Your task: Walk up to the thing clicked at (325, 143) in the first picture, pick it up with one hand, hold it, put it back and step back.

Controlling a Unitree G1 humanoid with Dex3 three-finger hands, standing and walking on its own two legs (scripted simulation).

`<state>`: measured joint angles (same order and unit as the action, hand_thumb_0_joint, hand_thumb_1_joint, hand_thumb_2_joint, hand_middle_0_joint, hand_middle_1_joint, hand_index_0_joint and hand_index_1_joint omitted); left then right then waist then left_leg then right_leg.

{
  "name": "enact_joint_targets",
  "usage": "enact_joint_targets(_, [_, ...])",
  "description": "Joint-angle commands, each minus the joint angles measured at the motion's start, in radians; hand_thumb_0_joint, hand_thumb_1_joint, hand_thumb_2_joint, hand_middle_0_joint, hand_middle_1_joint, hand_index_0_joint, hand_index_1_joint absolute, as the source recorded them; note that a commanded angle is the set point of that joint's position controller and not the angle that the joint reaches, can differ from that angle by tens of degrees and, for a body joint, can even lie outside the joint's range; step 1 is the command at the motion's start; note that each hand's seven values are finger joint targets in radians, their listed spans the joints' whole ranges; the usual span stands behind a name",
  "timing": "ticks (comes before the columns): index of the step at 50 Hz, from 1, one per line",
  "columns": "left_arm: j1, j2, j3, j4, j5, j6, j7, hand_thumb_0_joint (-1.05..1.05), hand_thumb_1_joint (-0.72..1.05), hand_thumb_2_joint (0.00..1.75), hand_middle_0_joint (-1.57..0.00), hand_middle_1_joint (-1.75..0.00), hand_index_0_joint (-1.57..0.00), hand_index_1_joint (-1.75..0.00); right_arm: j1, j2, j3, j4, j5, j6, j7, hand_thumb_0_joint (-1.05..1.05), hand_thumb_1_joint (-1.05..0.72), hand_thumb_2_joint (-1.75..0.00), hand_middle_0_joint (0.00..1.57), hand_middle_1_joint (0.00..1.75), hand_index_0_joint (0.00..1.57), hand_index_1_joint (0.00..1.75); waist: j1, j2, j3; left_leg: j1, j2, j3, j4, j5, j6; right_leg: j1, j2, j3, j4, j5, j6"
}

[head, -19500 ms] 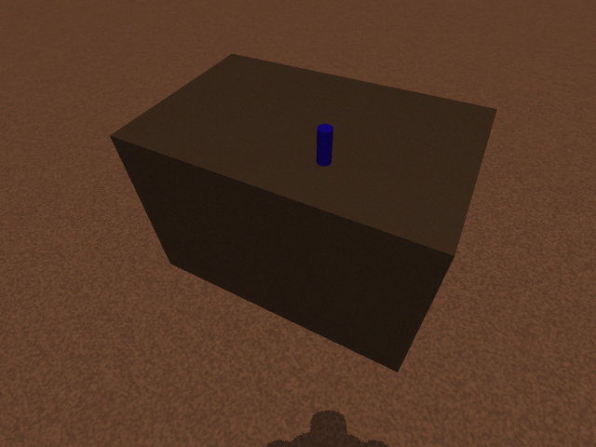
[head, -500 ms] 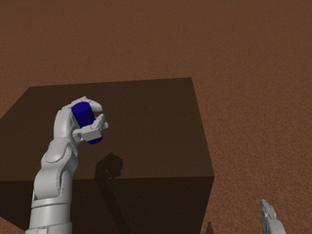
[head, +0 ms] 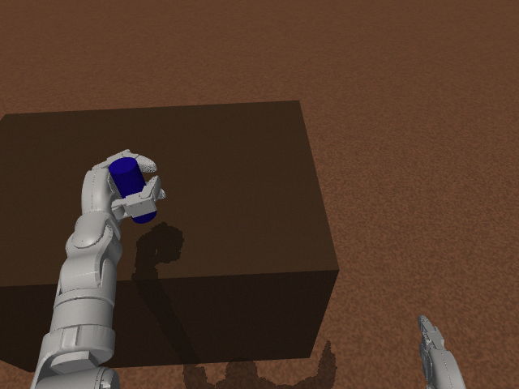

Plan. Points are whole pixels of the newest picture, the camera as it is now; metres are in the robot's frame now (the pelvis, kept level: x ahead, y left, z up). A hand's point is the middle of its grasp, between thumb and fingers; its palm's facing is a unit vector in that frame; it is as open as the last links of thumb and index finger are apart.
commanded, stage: crouch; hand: left
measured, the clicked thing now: (134, 191) +0.40 +0.20 +0.12
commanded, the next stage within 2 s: lower in 0.94 s
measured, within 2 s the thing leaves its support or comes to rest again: neither
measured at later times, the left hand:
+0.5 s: hand (154, 176) +0.48 +0.20 +0.07, palm faces +0.12 -0.99 +0.03, open 5.0 cm
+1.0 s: hand (156, 172) +0.52 +0.20 +0.05, palm faces +0.14 -0.99 +0.03, open 5.0 cm
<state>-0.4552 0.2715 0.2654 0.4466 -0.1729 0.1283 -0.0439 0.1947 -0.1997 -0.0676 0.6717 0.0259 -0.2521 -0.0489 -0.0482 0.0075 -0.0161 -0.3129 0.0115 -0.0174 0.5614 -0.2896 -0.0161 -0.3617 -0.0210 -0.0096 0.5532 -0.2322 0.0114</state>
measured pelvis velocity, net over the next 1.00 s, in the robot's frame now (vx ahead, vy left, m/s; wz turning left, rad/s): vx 0.00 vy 0.01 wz -0.03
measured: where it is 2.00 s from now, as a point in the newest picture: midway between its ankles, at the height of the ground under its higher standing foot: outside the picture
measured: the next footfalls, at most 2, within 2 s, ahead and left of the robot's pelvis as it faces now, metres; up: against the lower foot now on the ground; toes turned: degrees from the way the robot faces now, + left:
none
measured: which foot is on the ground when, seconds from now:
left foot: down 0.00-1.00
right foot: down 0.00-1.00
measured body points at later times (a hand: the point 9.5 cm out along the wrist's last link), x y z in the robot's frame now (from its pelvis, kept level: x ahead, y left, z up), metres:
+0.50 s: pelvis +0.00 +0.00 -0.03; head +0.08 +0.02 +0.42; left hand +0.47 +0.25 +0.07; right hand +0.15 -0.27 -0.08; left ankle +0.00 +0.13 -0.73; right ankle +0.03 -0.13 -0.73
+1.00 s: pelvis +0.00 +0.01 -0.05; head +0.11 +0.03 +0.39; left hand +0.50 +0.26 +0.05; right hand +0.15 -0.26 -0.08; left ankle +0.00 +0.13 -0.73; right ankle +0.03 -0.13 -0.73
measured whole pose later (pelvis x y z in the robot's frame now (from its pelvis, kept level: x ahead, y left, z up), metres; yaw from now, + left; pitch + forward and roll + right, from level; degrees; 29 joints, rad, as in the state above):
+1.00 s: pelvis +0.00 +0.01 -0.05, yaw -2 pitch +18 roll -2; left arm -0.87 0.49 0.42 1.10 -0.10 -0.28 -0.10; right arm 0.32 -0.23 -0.02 0.20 -0.01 -0.08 0.00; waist -0.18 0.01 -0.11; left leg -0.82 0.04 -0.02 0.97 -0.46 -0.01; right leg -0.85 0.01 0.00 0.89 -0.36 0.02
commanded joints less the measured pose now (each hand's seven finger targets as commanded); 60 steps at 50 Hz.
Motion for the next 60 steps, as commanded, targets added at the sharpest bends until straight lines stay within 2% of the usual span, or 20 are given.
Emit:
enact_joint_targets(1, [-0.6, 0.297, 0.084, -0.141, -0.009, -0.217, -0.01, 0.0, 0.75, 1.33, -1.33, -1.4, -1.35, -1.38, -0.088, -0.144, -0.047, -0.168, 0.0, -0.047, -0.017, 0.0, 0.58, -0.04, 0.05, 0.05, 0.05, 0.05, -0.021, 0.053, -0.388, 0.076, -0.015, 0.009, -0.018, 0.186, 0.026, 0.096, 0.009, -0.013, -0.021, 0.188, -0.011])
enact_joint_targets(7, [-0.616, 0.292, 0.072, 0.165, 0.001, -0.28, -0.02, 0.0, 0.72, 1.35, -1.36, -1.43, -1.39, -1.41, -0.098, -0.152, -0.054, -0.197, 0.0, -0.01, -0.01, 0.0, 0.59, -0.04, 0.05, 0.05, 0.05, 0.05, -0.031, 0.023, -0.333, -0.058, -0.007, 0.01, 0.033, 0.147, 0.028, -0.001, 0.015, -0.018, 0.023, 0.146, -0.015])
enact_joint_targets(11, [-0.66, 0.311, 0.077, 0.251, 0.008, -0.326, -0.039, 0.0, 0.68, 1.38, -1.41, -1.49, -1.45, -1.46, -0.042, -0.159, -0.046, -0.261, -0.001, 0.016, -0.005, 0.0, 0.59, -0.04, 0.05, 0.05, 0.05, 0.05, -0.044, 0.011, -0.413, -0.079, -0.003, 0.015, 0.079, 0.18, 0.03, -0.02, 0.016, -0.016, 0.068, 0.176, -0.015])
enact_joint_targets(19, [-0.787, 0.434, 0.138, 0.258, 0.014, -0.418, -0.051, 0.0, 0.75, 1.38, -1.45, -1.51, -1.48, -1.48, 0.005, -0.212, -0.083, -0.383, -0.009, 0.055, -0.005, 0.0, 0.57, -0.04, 0.05, 0.05, 0.05, 0.05, -0.073, 0.04, -0.555, -0.11, -0.001, 0.01, 0.167, 0.243, 0.029, -0.046, 0.017, -0.004, 0.15, 0.243, -0.018])
enact_joint_targets(21, [-0.832, 0.383, 0.099, 0.244, 0.017, -0.438, -0.058, 0.0, 0.77, 1.4, -1.45, -1.51, -1.48, -1.49, 0.004, -0.166, -0.045, -0.406, -0.009, 0.062, 0.002, 0.0, 0.57, -0.05, 0.05, 0.05, 0.05, 0.05, -0.081, 0.065, -0.547, -0.116, 0.002, 0.008, 0.183, 0.243, 0.027, -0.083, 0.019, -0.005, 0.159, 0.227, -0.021])
enact_joint_targets(24, [-0.819, 0.453, 0.138, 0.288, 0.024, -0.454, -0.066, 0.0, 0.8, 1.42, -1.47, -1.52, -1.49, -1.51, 0.018, -0.19, -0.056, -0.451, -0.01, 0.071, 0.003, 0.0, 0.57, -0.05, 0.05, 0.05, 0.05, 0.05, -0.083, 0.059, -0.572, -0.163, -0.002, 0.009, 0.209, 0.238, 0.03, -0.069, 0.016, 0.003, 0.178, 0.242, -0.021])
enact_joint_targets(27, [-0.846, 0.401, 0.107, 0.312, 0.025, -0.462, -0.072, 0.0, 0.79, 1.41, -1.47, -1.52, -1.49, -1.51, 0.049, -0.17, -0.04, -0.478, -0.013, 0.083, 0.009, 0.0, 0.56, -0.05, 0.05, 0.05, 0.05, 0.05, -0.103, 0.094, -0.557, -0.149, 0.003, 0.008, 0.225, 0.227, 0.027, -0.134, 0.022, -0.001, 0.188, 0.205, -0.025])
enact_joint_targets(28, [-0.827, 0.457, 0.149, 0.337, 0.031, -0.463, -0.063, 0.0, 0.78, 1.41, -1.46, -1.52, -1.48, -1.5, 0.05, -0.206, -0.066, -0.502, -0.017, 0.081, 0.006, 0.0, 0.57, -0.05, 0.05, 0.05, 0.05, 0.05, -0.105, 0.099, -0.544, -0.159, 0.005, 0.006, 0.234, 0.235, 0.024, -0.152, 0.023, -0.005, 0.196, 0.203, -0.028])
enact_joint_targets(30, [-0.811, 0.386, 0.099, 0.374, 0.036, -0.459, -0.069, 0.0, 0.77, 1.4, -1.46, -1.5, -1.48, -1.49, 0.085, -0.158, -0.027, -0.49, -0.018, 0.088, 0.018, 0.0, 0.57, -0.05, 0.05, 0.05, 0.05, 0.05, -0.112, 0.105, -0.519, -0.173, 0.007, 0.006, 0.242, 0.203, 0.026, -0.195, 0.026, -0.005, 0.198, 0.17, -0.029])
enact_joint_targets(32, [-0.818, 0.444, 0.139, 0.367, 0.036, -0.461, -0.066, 0.0, 0.76, 1.4, -1.47, -1.52, -1.5, -1.5, 0.088, -0.217, -0.078, -0.526, -0.022, 0.089, 0.013, 0.0, 0.57, -0.04, 0.05, 0.05, 0.05, 0.05, -0.117, 0.1, -0.558, -0.164, 0.009, 0.004, 0.254, 0.227, 0.024, -0.189, 0.028, -0.009, 0.21, 0.193, -0.029])
enact_joint_targets(34, [-0.857, 0.409, 0.112, 0.343, 0.037, -0.467, -0.074, 0.0, 0.74, 1.4, -1.46, -1.51, -1.49, -1.5, 0.11, -0.168, -0.032, -0.542, -0.022, 0.096, 0.025, 0.0, 0.56, -0.05, 0.05, 0.05, 0.05, 0.05, -0.118, 0.134, -0.564, -0.175, 0.011, 0.003, 0.265, 0.228, 0.022, -0.208, 0.029, -0.009, 0.223, 0.183, -0.031])
enact_joint_targets(35, [-0.832, 0.447, 0.149, 0.384, 0.038, -0.463, -0.068, 0.0, 0.74, 1.4, -1.47, -1.52, -1.49, -1.5, 0.097, -0.197, -0.055, -0.586, -0.022, 0.095, 0.022, 0.0, 0.56, -0.05, 0.05, 0.05, 0.05, 0.05, -0.117, 0.099, -0.558, -0.188, 0.012, 0.0, 0.263, 0.224, 0.022, -0.203, 0.031, -0.012, 0.225, 0.181, -0.031])
enact_joint_targets(39, [-0.889, 0.427, 0.121, 0.335, 0.037, -0.482, -0.086, 0.0, 0.75, 1.39, -1.46, -1.5, -1.49, -1.49, 0.107, -0.188, -0.05, -0.587, -0.028, 0.105, 0.03, 0.0, 0.56, -0.05, 0.05, 0.05, 0.05, 0.05, -0.123, 0.142, -0.647, -0.148, 0.02, -0.008, 0.301, 0.342, 0.015, -0.212, 0.033, -0.013, 0.255, 0.251, -0.031])
enact_joint_targets(41, [-0.859, 0.495, 0.171, 0.368, 0.051, -0.479, -0.075, 0.0, 0.75, 1.38, -1.46, -1.49, -1.48, -1.48, 0.112, -0.199, -0.048, -0.615, -0.031, 0.107, 0.029, 0.0, 0.56, -0.05, 0.05, 0.05, 0.05, 0.05, -0.115, 0.129, -0.652, -0.166, 0.022, -0.011, 0.31, 0.382, 0.013, -0.189, 0.031, -0.013, 0.269, 0.291, -0.033])
enact_joint_targets(47, [-0.919, 0.47, 0.157, 0.38, 0.062, -0.498, -0.054, 0.0, 0.73, 1.38, -1.42, -1.47, -1.44, -1.46, 0.124, -0.192, -0.05, -0.639, -0.039, 0.12, 0.037, 0.0, 0.56, -0.05, 0.05, 0.05, 0.05, 0.05, -0.133, 0.15, -0.587, -0.201, 0.021, -0.013, 0.312, 0.258, 0.013, -0.266, 0.04, -0.017, 0.272, 0.171, -0.036])
enact_joint_targets(48, [-0.875, 0.517, 0.2, 0.43, 0.07, -0.493, -0.047, 0.0, 0.71, 1.38, -1.42, -1.48, -1.44, -1.46, 0.145, -0.202, -0.054, -0.649, -0.04, 0.121, 0.036, 0.0, 0.56, -0.05, 0.05, 0.05, 0.05, 0.05, -0.137, 0.13, -0.588, -0.226, 0.021, -0.008, 0.314, 0.242, 0.017, -0.257, 0.038, -0.015, 0.276, 0.169, -0.035])
enact_joint_targets(52, [-0.921, 0.459, 0.147, 0.424, 0.075, -0.498, -0.059, 0.0, 0.7, 1.37, -1.43, -1.48, -1.46, -1.46, 0.146, -0.177, -0.037, -0.678, -0.04, 0.127, 0.042, 0.0, 0.56, -0.05, 0.05, 0.05, 0.05, 0.05, -0.155, 0.131, -0.603, -0.259, 0.014, 0.0, 0.324, 0.198, 0.023, -0.246, 0.039, -0.01, 0.284, 0.167, -0.031])
enact_joint_targets(54, [-0.89, 0.524, 0.194, 0.472, 0.084, -0.495, -0.055, 0.0, 0.74, 1.34, -1.43, -1.44, -1.43, -1.44, 0.17, -0.175, -0.031, -0.66, -0.042, 0.135, 0.042, 0.0, 0.55, -0.05, 0.05, 0.05, 0.05, 0.05, -0.147, 0.118, -0.574, -0.318, 0.01, 0.003, 0.328, 0.17, 0.026, -0.242, 0.036, -0.006, 0.288, 0.156, -0.03])
enact_joint_targets(58, [-0.882, 0.463, 0.158, 0.521, 0.083, -0.508, -0.071, 0.0, 0.72, 1.33, -1.43, -1.43, -1.43, -1.43, 0.126, -0.188, -0.034, -0.707, -0.045, 0.131, 0.046, 0.0, 0.56, -0.05, 0.05, 0.05, 0.05, 0.05, -0.168, 0.126, -0.58, -0.326, 0.016, -0.003, 0.364, 0.198, 0.027, -0.303, 0.038, -0.006, 0.315, 0.165, -0.033])
enact_joint_targets(60, [-0.892, 0.536, 0.199, 0.524, 0.092, -0.521, -0.068, 0.0, 0.73, 1.33, -1.43, -1.44, -1.44, -1.44, 0.13, -0.182, -0.014, -0.715, -0.049, 0.133, 0.046, 0.0, 0.56, -0.05, 0.05, 0.05, 0.05, 0.05, -0.159, 0.125, -0.616, -0.345, 0.015, -0.004, 0.378, 0.192, 0.027, -0.293, 0.038, -0.005, 0.328, 0.168, -0.032])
